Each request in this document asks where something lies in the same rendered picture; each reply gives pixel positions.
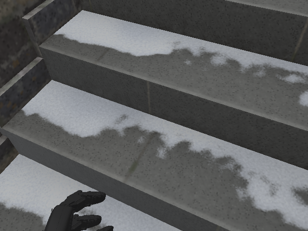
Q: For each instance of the left robot hand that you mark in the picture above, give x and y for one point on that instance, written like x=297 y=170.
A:
x=62 y=217

